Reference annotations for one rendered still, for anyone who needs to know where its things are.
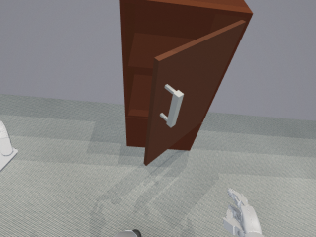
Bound right robot hand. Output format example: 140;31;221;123
223;188;262;237

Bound left robot hand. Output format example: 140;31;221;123
0;120;18;172

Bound handle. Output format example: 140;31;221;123
160;84;184;127

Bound cupboard door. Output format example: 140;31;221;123
143;20;246;166

